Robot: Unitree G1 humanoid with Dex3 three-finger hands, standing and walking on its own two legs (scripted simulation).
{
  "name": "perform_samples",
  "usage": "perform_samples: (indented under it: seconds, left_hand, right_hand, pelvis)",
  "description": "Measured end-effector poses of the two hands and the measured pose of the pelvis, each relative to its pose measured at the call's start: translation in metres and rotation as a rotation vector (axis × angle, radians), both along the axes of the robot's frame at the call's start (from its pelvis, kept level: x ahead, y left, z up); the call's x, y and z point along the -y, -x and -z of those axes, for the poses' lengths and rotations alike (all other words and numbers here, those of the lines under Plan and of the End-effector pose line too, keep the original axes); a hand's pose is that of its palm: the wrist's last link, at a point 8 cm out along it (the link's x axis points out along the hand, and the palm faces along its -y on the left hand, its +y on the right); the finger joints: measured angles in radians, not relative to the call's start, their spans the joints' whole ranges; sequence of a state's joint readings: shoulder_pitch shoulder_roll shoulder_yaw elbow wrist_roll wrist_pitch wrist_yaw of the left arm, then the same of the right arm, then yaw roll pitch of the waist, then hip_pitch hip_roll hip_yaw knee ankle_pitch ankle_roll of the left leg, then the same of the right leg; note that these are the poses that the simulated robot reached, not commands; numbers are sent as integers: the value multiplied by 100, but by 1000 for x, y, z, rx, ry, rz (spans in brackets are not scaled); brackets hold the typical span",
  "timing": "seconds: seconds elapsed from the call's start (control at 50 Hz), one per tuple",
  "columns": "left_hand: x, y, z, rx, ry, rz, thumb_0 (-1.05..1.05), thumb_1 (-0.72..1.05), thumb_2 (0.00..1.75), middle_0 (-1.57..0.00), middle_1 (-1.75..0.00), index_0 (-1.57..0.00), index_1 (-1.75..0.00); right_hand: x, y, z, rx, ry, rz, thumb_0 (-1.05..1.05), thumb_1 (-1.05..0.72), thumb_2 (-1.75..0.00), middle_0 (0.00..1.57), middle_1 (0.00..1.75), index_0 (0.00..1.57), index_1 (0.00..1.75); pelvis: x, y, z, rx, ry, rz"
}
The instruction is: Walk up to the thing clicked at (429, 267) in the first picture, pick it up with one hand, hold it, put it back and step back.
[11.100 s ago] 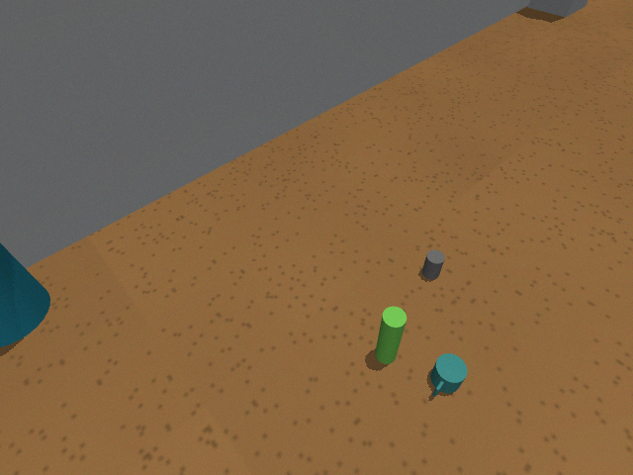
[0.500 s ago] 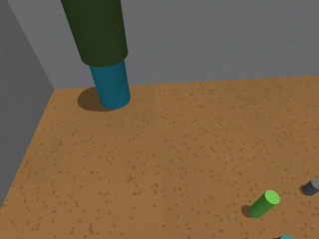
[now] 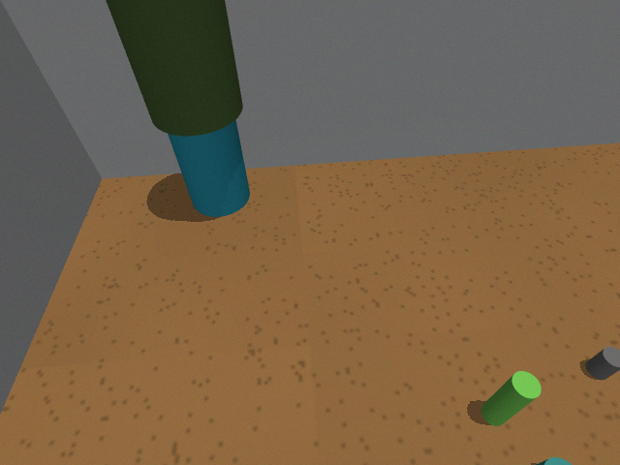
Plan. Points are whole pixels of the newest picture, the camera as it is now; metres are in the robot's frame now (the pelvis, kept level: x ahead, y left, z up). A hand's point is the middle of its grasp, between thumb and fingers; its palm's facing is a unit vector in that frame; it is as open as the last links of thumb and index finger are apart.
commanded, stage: stand
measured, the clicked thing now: (605, 363) +0.55 -0.89 -0.73
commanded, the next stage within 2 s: none
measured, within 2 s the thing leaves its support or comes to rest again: neither
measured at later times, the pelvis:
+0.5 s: pelvis +0.00 +0.00 +0.00, yaw +0 degrees
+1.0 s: pelvis +0.00 +0.00 +0.00, yaw -1 degrees
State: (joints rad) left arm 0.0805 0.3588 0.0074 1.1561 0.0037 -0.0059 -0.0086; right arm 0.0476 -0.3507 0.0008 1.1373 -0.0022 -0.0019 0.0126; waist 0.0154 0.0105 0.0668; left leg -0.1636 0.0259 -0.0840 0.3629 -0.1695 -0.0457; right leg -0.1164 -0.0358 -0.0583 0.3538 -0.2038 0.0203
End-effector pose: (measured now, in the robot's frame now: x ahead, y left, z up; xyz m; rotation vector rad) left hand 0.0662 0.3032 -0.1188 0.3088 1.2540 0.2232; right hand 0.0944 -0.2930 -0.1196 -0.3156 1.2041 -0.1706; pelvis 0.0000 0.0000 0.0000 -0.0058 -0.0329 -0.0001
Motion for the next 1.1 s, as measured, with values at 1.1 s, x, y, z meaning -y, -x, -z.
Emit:
perform_samples:
  seconds: [1.1]
  left_hand:
    - [7,-8,-2,8,1,20,0,90,90,-21,-30,-20,-30]
  right_hand:
    - [8,22,2,-47,6,23,1,-90,-90,20,30,20,30]
  pelvis:
    - [4,-5,-1,-5,-3,10]
